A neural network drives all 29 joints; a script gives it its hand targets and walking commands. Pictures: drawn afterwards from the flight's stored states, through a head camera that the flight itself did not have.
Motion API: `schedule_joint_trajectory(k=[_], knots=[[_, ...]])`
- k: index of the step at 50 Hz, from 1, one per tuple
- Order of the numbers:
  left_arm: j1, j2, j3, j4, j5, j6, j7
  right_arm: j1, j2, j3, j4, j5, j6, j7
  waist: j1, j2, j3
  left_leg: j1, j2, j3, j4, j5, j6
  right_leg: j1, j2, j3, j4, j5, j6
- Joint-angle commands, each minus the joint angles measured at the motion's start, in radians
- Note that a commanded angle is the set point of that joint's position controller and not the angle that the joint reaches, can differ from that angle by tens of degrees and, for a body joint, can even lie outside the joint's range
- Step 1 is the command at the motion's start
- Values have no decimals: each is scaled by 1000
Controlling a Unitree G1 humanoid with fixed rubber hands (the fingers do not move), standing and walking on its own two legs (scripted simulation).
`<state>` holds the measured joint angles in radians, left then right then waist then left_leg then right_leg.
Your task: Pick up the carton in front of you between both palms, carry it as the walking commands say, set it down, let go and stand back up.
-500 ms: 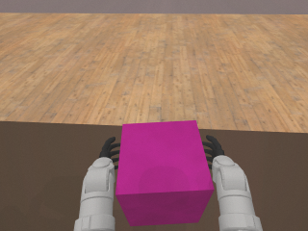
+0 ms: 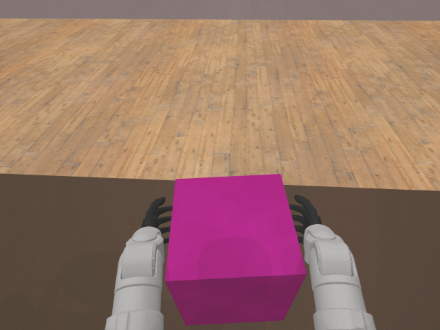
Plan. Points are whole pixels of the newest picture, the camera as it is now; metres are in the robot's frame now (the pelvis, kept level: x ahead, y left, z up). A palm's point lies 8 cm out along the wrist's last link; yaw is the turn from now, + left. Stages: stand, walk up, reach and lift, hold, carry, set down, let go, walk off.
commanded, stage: hold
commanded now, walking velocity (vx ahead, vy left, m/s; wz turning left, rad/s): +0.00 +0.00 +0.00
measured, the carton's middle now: (231, 252) +0.29 +0.00 -0.02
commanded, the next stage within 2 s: carry in 0.22 s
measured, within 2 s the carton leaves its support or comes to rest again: neither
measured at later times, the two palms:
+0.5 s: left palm (158, 210) +0.33 +0.14 +0.07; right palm (312, 212) +0.32 -0.16 +0.06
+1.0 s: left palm (188, 132) +0.58 +0.10 +0.08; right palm (305, 136) +0.55 -0.20 +0.08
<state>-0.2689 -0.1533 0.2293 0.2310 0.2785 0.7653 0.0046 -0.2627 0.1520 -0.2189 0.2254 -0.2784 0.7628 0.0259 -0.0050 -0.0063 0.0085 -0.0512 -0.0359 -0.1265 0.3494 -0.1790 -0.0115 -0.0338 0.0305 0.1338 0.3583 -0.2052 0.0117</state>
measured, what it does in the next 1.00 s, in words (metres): walks ahead: left foot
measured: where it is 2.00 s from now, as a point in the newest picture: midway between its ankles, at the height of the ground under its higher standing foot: (231, 219)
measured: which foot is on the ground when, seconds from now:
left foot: down 0.00-0.58, up 0.60-0.68, down 0.70-1.00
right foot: down 0.00-0.72, up 0.74-1.00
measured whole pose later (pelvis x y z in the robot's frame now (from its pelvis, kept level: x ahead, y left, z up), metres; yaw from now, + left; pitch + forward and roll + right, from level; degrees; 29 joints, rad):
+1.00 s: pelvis +0.30 -0.03 -0.01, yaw -2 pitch +5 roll -2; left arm -0.17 -0.13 0.11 -0.37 0.10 1.21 0.10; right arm -0.16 0.13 -0.11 -0.39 -0.09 1.22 -0.09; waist -0.04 0.04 -0.10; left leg 0.04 0.07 0.14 0.29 -0.41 -0.03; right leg -0.55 -0.03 -0.20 0.57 -0.18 -0.02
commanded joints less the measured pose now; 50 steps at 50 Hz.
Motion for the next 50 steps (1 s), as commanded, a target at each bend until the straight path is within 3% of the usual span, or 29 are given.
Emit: schedule_joint_trajectory(k=[1, 10, 11, 13, 14, 18, 20, 22, 25, 26, 27, 28, 29, 30, 31, 32, 33, 34, 35, 36, 37, 38, 39, 40, 41, 43, 46, 48, 50], knots=[[-472, -913, -553, -41, -273, -28, -242, -475, 905, 534, -40, 258, -31, 217, 1, 4, -222, 75, -62, 59, -38, 178, -10, 8, 64, -62, -51, 195, 7], [-470, -907, -554, -48, -275, -29, -243, -470, 907, 536, -46, 260, -30, 214, 2, 1, -217, 67, -64, 60, -38, 167, -7, 8, 62, -60, -51, 190, 7], [-489, -912, -564, -47, -279, -26, -244, -487, 905, 546, -52, 274, -28, 213, 7, 7, -214, -51, 118, 45, 44, 12, 7, -117, -107, -37, 24, 40, -8], [-492, -913, -593, -83, -300, -22, -241, -491, 911, 571, -87, 288, -24, 207, 7, 8, -210, -147, 99, 3, -2, -415, 21, -194, -90, 12, -17, -391, -21], [-507, -917, -615, -110, -316, -17, -238, -503, 914, 591, -113, 298, -19, 203, 5, 6, -190, -186, 96, 0, 2, -512, 27, -235, -89, 17, -16, -498, -26], [-497, -903, -717, -233, -387, 40, -215, -490, 892, 689, -234, 364, 38, 176, 4, -5, -283, -167, 111, 51, 86, -337, 35, -239, -106, -27, 52, -329, -45], [-489, -871, -756, -289, -416, 93, -203, -477, 864, 729, -291, 395, 92, 162, -1, 11, -291, -188, 134, 26, 71, -410, 46, -269, -114, -25, 76, -386, -49], [-491, -841, -783, -339, -446, 157, -190, -475, 828, 757, -338, 425, 154, 150, -5, 61, -249, -187, 178, -25, 28, -461, 62, -343, -108, -64, 137, -385, -37], [-472, -831, -817, -394, -508, 252, -181, -452, 796, 788, -390, 471, 243, 130, -4, 167, -235, -145, 258, -110, -8, -331, 115, -379, -61, -194, 207, -223, -14], [-459, -837, -826, -412, -527, 277, -180, -448, 801, 799, -423, 486, 270, 123, 3, 142, -236, -160, 244, -61, 42, -227, 113, -332, -64, -199, 160, -195, -13], [-445, -847, -832, -430, -540, 296, -178, -446, 809, 813, -462, 506, 295, 120, 8, 74, -244, -189, 194, 52, 158, -70, 85, -254, -73, -174, 119, -145, -17], [-412, -847, -826, -439, -545, 314, -174, -436, 820, 825, -491, 525, 320, 121, 14, -51, -275, -292, 133, 176, 349, 52, 37, -115, -130, -72, 105, -6, -51], [-351, -840, -815, -443, -542, 332, -167, -421, 826, 835, -518, 543, 345, 124, 26, -220, -309, -492, 83, 267, 522, -8, -15, 69, -230, 82, 100, 242, -109], [-320, -840, -808, -460, -533, 347, -160, -419, 837, 841, -542, 563, 363, 131, 35, -337, -275, -718, 40, 303, 543, -315, -36, 209, -327, 232, 31, 491, -173], [-328, -846, -814, -509, -531, 362, -152, -443, 855, 851, -564, 582, 376, 139, 44, -267, -230, -811, 53, 262, 494, -458, -22, 267, -364, 279, 23, 586, -219], [-354, -871, -826, -559, -540, 375, -147, -439, 865, 846, -577, 594, 386, 145, 48, -176, -231, -790, 62, 259, 396, -459, -10, 283, -362, 239, 38, 588, -217], [-366, -889, -834, -606, -550, 385, -145, -408, 872, 840, -592, 602, 393, 146, 40, -143, -260, -684, 55, 266, 274, -367, 1, 255, -340, 167, 59, 540, -181], [-365, -895, -843, -644, -560, 393, -147, -360, 881, 838, -604, 599, 397, 143, 17, -133, -315, -451, 26, 299, 127, -205, 11, 150, -289, 37, 105, 540, -128], [-333, -897, -849, -664, -569, 401, -151, -326, 879, 835, -620, 587, 398, 138, -4, -102, -399, -87, 15, 316, -2, -23, 22, -35, -226, -120, 213, 494, -68], [-362, -875, -853, -702, -582, 410, -157, -299, 879, 827, -616, 572, 401, 130, -32, 57, -459, 231, 157, 103, -79, -112, 58, -304, -146, -245, 454, 286, -12], [-430, -848, -871, -753, -615, 427, -167, -293, 879, 806, -604, 543, 397, 118, -29, 357, -435, 381, 401, -306, -80, 211, 174, -612, -36, -311, 652, -83, 24], [-444, -847, -889, -728, -630, 437, -175, -311, 865, 792, -640, 533, 407, 109, -28, 273, -389, 416, 451, -352, -48, 398, 260, -754, -55, -205, 746, -308, -9], [-424, -846, -878, -707, -639, 441, -181, -333, 858, 796, -666, 535, 420, 104, -30, 153, -358, 407, 455, -271, -28, 465, 273, -804, -99, -176, 804, -328, -25], [-402, -848, -866, -685, -640, 445, -183, -338, 857, 797, -670, 538, 430, 101, -31, 72, -352, 393, 429, -204, -39, 408, 238, -814, -124, -165, 761, -298, -34], [-379, -853, -858, -662, -635, 449, -180, -352, 857, 806, -673, 548, 438, 102, -28, 51, -319, 376, 404, -138, -67, 367, 195, -826, -132, -179, 668, -274, -35], [-328, -850, -839, -624, -606, 452, -167, -343, 846, 817, -666, 570, 451, 113, -25, 106, -295, 350, 349, -14, -94, 424, 150, -784, -107, -239, 519, -186, -18], [-277, -853, -818, -603, -551, 451, -146, -323, 834, 824, -652, 593, 462, 136, -19, 146, -270, 216, 289, 142, -108, 425, 127, -612, -69, -309, 302, -54, -14], [-274, -855, -812, -611, -531, 450, -139, -331, 831, 825, -649, 599, 464, 149, -12, 187, -245, 97, 265, 221, -92, 461, 98, -441, -28, -372, 200, 48, -22], [-278, -859, -810, -615, -522, 448, -140, -339, 828, 830, -654, 602, 463, 155, 5, 182, -269, -14, 254, 295, 37, 563, 67, -202, 10, -423, 145, 138, -42]])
